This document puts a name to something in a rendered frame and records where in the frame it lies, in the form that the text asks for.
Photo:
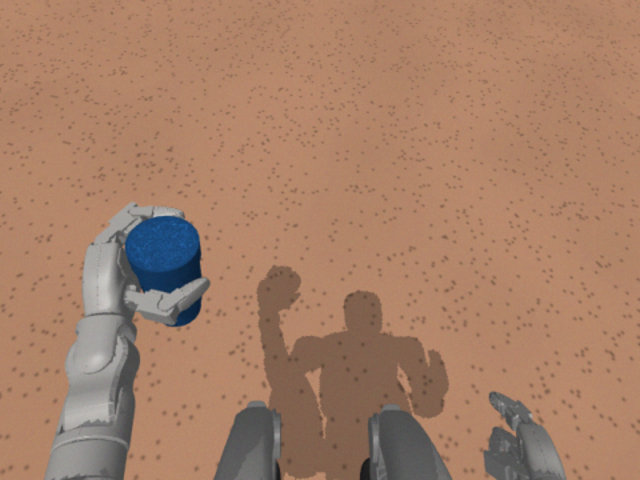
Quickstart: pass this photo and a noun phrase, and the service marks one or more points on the right robot hand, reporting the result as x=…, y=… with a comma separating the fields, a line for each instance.
x=529, y=455

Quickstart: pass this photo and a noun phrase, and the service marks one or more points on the left robot arm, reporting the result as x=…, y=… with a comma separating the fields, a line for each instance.
x=95, y=426

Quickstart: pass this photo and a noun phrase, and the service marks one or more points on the cup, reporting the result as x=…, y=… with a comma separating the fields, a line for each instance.
x=164, y=253

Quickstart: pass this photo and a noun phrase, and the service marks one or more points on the left robot hand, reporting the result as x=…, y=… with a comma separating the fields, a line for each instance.
x=109, y=285

